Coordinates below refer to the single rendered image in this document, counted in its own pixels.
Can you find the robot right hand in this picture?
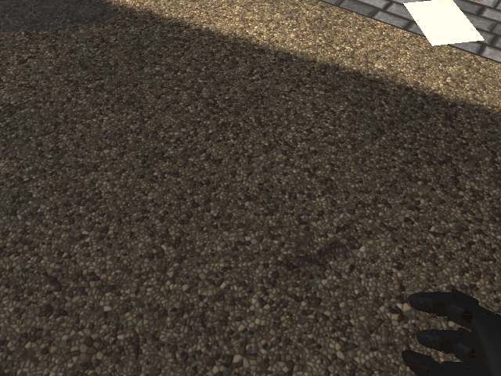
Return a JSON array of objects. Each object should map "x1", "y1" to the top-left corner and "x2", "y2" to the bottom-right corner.
[{"x1": 402, "y1": 289, "x2": 501, "y2": 376}]

